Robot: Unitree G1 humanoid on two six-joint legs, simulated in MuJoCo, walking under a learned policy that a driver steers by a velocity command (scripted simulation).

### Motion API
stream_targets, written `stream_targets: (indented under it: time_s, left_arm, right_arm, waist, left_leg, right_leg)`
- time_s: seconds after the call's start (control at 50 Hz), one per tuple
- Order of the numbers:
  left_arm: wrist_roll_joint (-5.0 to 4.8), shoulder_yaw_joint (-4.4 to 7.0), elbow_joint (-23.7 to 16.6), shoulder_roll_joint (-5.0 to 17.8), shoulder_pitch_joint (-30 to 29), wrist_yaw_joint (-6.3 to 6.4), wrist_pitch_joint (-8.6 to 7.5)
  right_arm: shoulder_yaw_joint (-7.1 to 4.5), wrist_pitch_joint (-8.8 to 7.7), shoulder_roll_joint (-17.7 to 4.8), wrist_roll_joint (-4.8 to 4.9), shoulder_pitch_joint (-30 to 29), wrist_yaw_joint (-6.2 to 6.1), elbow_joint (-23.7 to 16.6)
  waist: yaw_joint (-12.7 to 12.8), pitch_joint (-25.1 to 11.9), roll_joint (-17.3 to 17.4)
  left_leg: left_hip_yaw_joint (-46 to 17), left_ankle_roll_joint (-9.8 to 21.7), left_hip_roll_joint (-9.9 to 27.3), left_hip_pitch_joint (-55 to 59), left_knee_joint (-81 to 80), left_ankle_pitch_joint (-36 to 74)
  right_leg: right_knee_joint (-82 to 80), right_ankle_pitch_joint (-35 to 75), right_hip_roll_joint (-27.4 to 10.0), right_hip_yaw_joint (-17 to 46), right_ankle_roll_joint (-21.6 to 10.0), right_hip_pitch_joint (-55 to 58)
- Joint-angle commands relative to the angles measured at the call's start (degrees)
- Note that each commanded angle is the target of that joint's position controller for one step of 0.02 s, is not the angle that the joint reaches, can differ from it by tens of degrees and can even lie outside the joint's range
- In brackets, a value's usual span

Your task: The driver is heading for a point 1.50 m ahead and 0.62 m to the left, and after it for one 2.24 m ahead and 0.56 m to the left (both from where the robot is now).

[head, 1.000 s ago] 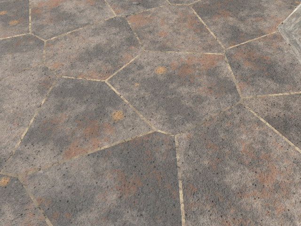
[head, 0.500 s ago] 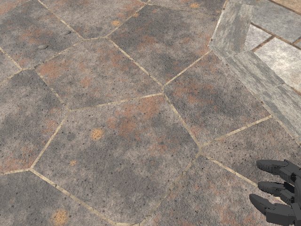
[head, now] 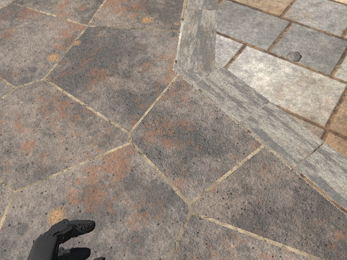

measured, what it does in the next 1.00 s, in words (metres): walks ahead, turning left: left foot, then right foot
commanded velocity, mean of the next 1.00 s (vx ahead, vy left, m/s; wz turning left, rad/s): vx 0.25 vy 0.00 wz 0.65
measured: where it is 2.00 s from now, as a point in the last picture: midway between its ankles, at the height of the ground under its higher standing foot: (8, 175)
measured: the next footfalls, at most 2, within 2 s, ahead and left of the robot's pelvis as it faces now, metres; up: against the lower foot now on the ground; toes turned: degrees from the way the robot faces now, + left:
left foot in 0.26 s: +0.04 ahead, +0.15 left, +0.00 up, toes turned +19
right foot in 0.74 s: +0.16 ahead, -0.03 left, +0.00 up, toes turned +42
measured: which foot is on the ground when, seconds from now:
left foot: up 0.00-0.24, down 0.26-0.74, up 0.76-1.00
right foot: down 0.00-0.26, up 0.28-0.72, down 0.74-1.00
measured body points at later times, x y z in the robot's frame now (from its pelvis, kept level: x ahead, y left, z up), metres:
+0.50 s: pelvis +0.02 +0.05 +0.01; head +0.05 +0.11 +0.46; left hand +0.07 +0.39 -0.10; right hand +0.27 -0.16 -0.06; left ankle +0.01 +0.14 -0.73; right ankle +0.12 -0.09 -0.65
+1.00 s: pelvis +0.15 +0.10 +0.01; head +0.18 +0.09 +0.46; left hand -0.06 +0.28 -0.10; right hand +0.46 +0.05 -0.08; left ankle +0.12 +0.32 -0.64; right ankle +0.13 -0.05 -0.73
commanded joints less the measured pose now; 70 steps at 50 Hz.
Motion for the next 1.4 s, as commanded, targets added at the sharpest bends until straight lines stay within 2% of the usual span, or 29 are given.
stream_targets:
  time_s: [0.02,0.12,0.24,0.26,0.28,0.3,0.32,0.36,0.42,0.58,0.68,0.74,0.76,0.78,0.82,0.86,0.92,1.06,1.14,1.18,1.22,1.24,1.26,1.28,1.3,1.32,1.34,1.36,1.4]
  left_arm:
    - [-0.02,3.94,-1.6,9.8,1.2,0.68,-0.2]
    - [0.04,4.61,0.0,8.8,-1.2,1.81,-1.01]
    - [-2.75,6.13,3.0,10.5,0.8,1.05,-0.55]
    - [-2.85,5.88,4.5,8.4,3.4,0.74,-0.15]
    - [-0.62,5.36,3.3,6.1,5.0,0.58,0.4]
    - [0.4,5.36,0.2,7.1,-1.4,1.18,0.32]
    - [-0.51,5.8,-0.1,8.8,-3.9,1.76,0.32]
    - [-0.66,6.42,1.6,9.6,-1.7,2.86,0.08]
    - [-0.46,6.61,2.9,9.2,1.3,2.38,-0.52]
    - [-1.53,5.48,4.2,8.0,0.8,0.72,-1.6]
    - [-2.95,5.6,4.7,9.0,4.1,-1.55,-3.83]
    - [-1.98,6.14,8.7,9.4,16.3,-1.52,-6.17]
    - [-0.66,6.31,9.3,12.9,20.9,-1.34,-6.55]
    - [0.7,7.3,9.7,16.6,20.7,-2.1,-7.11]
    - [-1.53,5.87,8.9,11.5,18.9,-1.55,-7.31]
    - [-1.87,4.98,9.2,10.3,20.4,-1.17,-6.87]
    - [-1.78,3.72,10.4,8.6,23.6,-0.92,-6.89]
    - [-2.1,1.85,14.2,8.4,31.5,-0.29,-5.7]
    - [-2.83,1.62,15.9,10.0,32.6,-0.07,-4.5]
    - [-2.44,2.01,16.7,11.9,32.6,0.08,-4.05]
    - [-1.34,2.41,17.1,13.8,30.4,0.6,-3.57]
    - [0.09,1.54,15.0,11.5,29.3,0.65,-4.22]
    - [-1.38,-1.27,12.6,0.3,35.9,0.0,-5.99]
    - [-4.58,0.85,12.1,8.5,27.5,-0.24,-7.52]
    - [-6.49,1.96,9.6,10.4,19.5,-0.17,-7.68]
    - [-5.6,1.52,8.9,8.8,16.8,-0.03,-7.68]
    - [-4.3,1.76,9.1,7.4,16.6,-0.12,-7.08]
    - [-4.41,1.89,9.8,5.9,19.9,-0.52,-5.74]
    - [-4.89,1.88,10.7,3.3,21.4,-0.85,-2.96]
  right_arm:
    - [-2.41,3.25,-5.9,-0.48,5.0,-1.95,-3.2]
    - [-1.85,4.5,-2.0,-1.11,0.8,-1.34,-7.4]
    - [-3.38,5.18,-4.4,-1.26,2.7,0.88,-8.8]
    - [-4.37,5.06,-6.7,-1.97,5.0,0.26,-8.2]
    - [-6.38,4.48,-15.3,-2.14,5.9,-1.06,-9.7]
    - [-6.1,2.73,-17.5,-4.19,4.2,-0.57,-12.1]
    - [-6.02,1.35,-16.0,-4.56,3.7,0.15,-11.9]
    - [-5.05,0.95,-12.0,-1.58,-2.0,-0.7,-12.5]
    - [-3.73,2.07,-8.7,-1.28,-5.0,-2.37,-14.5]
    - [-4.83,3.28,-10.7,-1.02,-5.0,-3.08,-16.3]
    - [-2.99,2.16,-8.5,-1.06,-2.8,-1.31,-14.9]
    - [-0.83,0.91,-3.2,-1.37,-5.5,-1.48,-15.2]
    - [0.42,0.09,0.9,-0.97,-5.2,-1.45,-16.1]
    - [-0.36,-1.21,-2.5,0.92,-8.3,-1.59,-19.3]
    - [-1.19,-2.68,-5.9,0.43,-8.9,-1.23,-17.4]
    - [-0.98,-3.49,-4.2,-0.9,-8.6,-0.55,-16.7]
    - [-0.42,-3.91,-1.7,-0.82,-10.5,-0.1,-17.1]
    - [0.95,-5.13,2.0,-0.2,-21.2,2.37,-19.4]
    - [0.98,-5.88,1.7,0.56,-24.3,4.41,-20.5]
    - [-0.03,-5.68,-0.9,0.25,-21.6,4.27,-20.7]
    - [-2.76,-4.38,-6.1,0.83,-1.7,2.47,-16.3]
    - [-3.96,-3.28,-9.7,0.66,12.6,1.03,-12.8]
    - [-4.42,-4.08,-14.4,-1.03,15.2,1.57,-10.8]
    - [-3.06,-4.35,-7.7,-2.0,17.0,1.21,-10.2]
    - [-2.26,-4.65,-5.6,-2.33,13.6,0.95,-8.9]
    - [-2.06,-4.92,-4.9,-2.37,10.4,0.92,-8.1]
    - [-1.71,-5.26,-3.2,-3.08,7.0,1.09,-7.4]
    - [-1.1,-5.81,-0.7,-3.8,4.3,1.17,-6.8]
    - [-0.83,-6.36,2.1,-2.34,0.6,1.59,-5.2]
  waist:
    - [2.0,-10.1,-9.2]
    - [2.1,-9.7,-8.6]
    - [0.7,-10.8,-6.9]
    - [0.4,-8.1,-0.4]
    - [2.5,-4.3,20.4]
    - [0.8,-6.9,19.2]
    - [-0.5,-8.0,12.0]
    - [3.3,-6.7,6.3]
    - [5.1,-10.3,6.7]
    - [3.6,-10.6,8.2]
    - [3.1,-8.6,11.7]
    - [9.4,-6.7,4.1]
    - [9.1,-7.2,-7.0]
    - [8.2,1.0,-13.8]
    - [7.8,4.7,-7.3]
    - [7.5,2.0,-7.0]
    - [8.3,1.5,-8.8]
    - [12.6,4.7,-8.6]
    - [11.5,6.5,-9.8]
    - [7.9,2.2,-12.8]
    - [-4.5,-10.1,-14.1]
    - [-10.4,-19.9,-8.3]
    - [-3.3,-33.7,15.9]
    - [-7.1,-30.9,13.6]
    - [-6.6,-17.5,10.7]
    - [-4.1,-11.4,3.5]
    - [-0.7,-7.1,2.0]
    - [2.8,-6.2,5.2]
    - [5.5,-2.1,5.4]
  left_leg:
    - [-0.5,-3.2,3.3,-7.7,11.4,4.2]
    - [1.1,-1.7,5.5,-1.6,-3.0,12.6]
    - [6.4,4.8,1.5,10.8,-23.5,19.1]
    - [1.9,7.5,1.4,14.4,-30.0,25.9]
    - [-20.7,14.6,15.7,20.0,-36.9,49.6]
    - [-32.7,23.6,20.1,17.8,-40.2,49.3]
    - [-29.4,22.6,18.3,17.9,-42.0,39.8]
    - [-23.4,16.6,13.4,17.7,-41.0,32.4]
    - [-20.0,14.9,9.9,16.4,-39.0,37.6]
    - [-26.8,14.5,7.0,16.7,-37.1,30.6]
    - [-31.7,16.0,6.4,7.2,-41.9,-6.5]
    - [-24.3,11.2,0.3,-4.9,-28.3,-7.6]
    - [-12.7,7.2,-7.3,-14.0,-9.1,-1.6]
    - [-12.3,7.4,-6.0,-28.3,-1.4,0.8]
    - [-12.2,6.9,-2.2,-32.8,4.0,11.4]
    - [-9.6,6.2,-0.3,-31.1,3.2,17.9]
    - [-4.1,4.4,1.9,-29.0,2.4,25.5]
    - [2.2,2.8,2.3,-24.1,-14.9,35.2]
    - [4.3,5.0,0.6,-17.7,-24.3,31.2]
    - [6.9,7.5,-3.0,-7.1,-25.6,26.2]
    - [7.6,11.4,-5.2,20.7,-25.3,24.9]
    - [-6.7,13.5,6.6,45.7,-21.7,17.3]
    - [-39.6,20.2,21.7,61.4,-33.1,-13.8]
    - [-46.6,16.8,21.1,56.5,-43.0,-17.7]
    - [-35.8,14.4,19.9,47.7,-43.1,-8.1]
    - [-27.7,13.9,18.3,37.6,-43.7,2.0]
    - [-21.3,13.3,16.1,29.0,-45.2,7.5]
    - [-16.4,13.3,14.9,22.8,-46.7,10.5]
    - [-7.4,12.1,13.5,16.3,-50.2,16.7]
  right_leg:
    - [-12.3,14.2,-16.2,9.8,-12.8,11.4]
    - [-12.6,10.0,-16.3,0.2,-11.2,8.7]
    - [-2.7,4.1,-17.4,-5.2,-4.9,9.9]
    - [6.1,-4.2,-13.4,-8.2,-0.8,4.7]
    - [26.5,-26.8,-4.8,-12.8,5.9,-12.1]
    - [38.1,-32.1,1.8,-0.1,6.8,-20.0]
    - [41.1,-28.0,1.6,4.3,5.0,-21.4]
    - [37.9,-17.4,0.0,6.9,3.3,-21.6]
    - [35.7,-10.6,2.2,7.2,4.2,-16.1]
    - [14.2,-8.2,6.0,9.4,5.8,-9.2]
    - [5.8,-12.1,4.2,5.2,2.6,4.4]
    - [-8.2,-12.6,-3.0,11.3,-1.8,22.4]
    - [-15.0,-29.1,-13.1,28.4,-5.9,28.4]
    - [-21.1,-44.5,-20.4,47.1,-12.8,24.1]
    - [-20.0,-37.6,-17.9,38.8,-11.7,24.1]
    - [-20.1,-30.3,-13.9,30.1,-9.1,24.6]
    - [-22.6,-22.1,-11.3,23.2,-9.2,21.8]
    - [-25.3,-2.9,-10.9,11.9,-8.8,22.7]
    - [-24.3,9.1,-13.1,8.0,-8.2,27.0]
    - [-16.9,39.8,-13.9,5.5,-7.3,28.9]
    - [5.3,61.7,-13.0,2.3,-5.2,21.5]
    - [25.2,40.4,-10.6,4.0,-4.0,2.8]
    - [45.8,-16.4,1.2,9.0,-2.2,-14.8]
    - [51.6,-17.2,0.0,13.5,-3.6,-19.5]
    - [53.4,-13.5,-2.0,10.7,-3.5,-25.2]
    - [51.4,-9.7,-4.6,9.5,-3.3,-23.9]
    - [48.9,-6.2,-6.5,9.1,-3.0,-21.1]
    - [48.2,-3.8,-8.4,9.8,-2.7,-16.8]
    - [47.0,-4.3,-9.8,9.1,-2.3,-14.9]
Keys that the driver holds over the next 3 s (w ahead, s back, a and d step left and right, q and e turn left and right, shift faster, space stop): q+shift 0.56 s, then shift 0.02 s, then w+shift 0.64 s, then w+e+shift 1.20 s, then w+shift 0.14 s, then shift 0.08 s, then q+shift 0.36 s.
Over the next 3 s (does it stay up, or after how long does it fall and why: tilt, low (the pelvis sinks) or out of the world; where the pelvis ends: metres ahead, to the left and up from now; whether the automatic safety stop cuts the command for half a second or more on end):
stays up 1.53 0.52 0.00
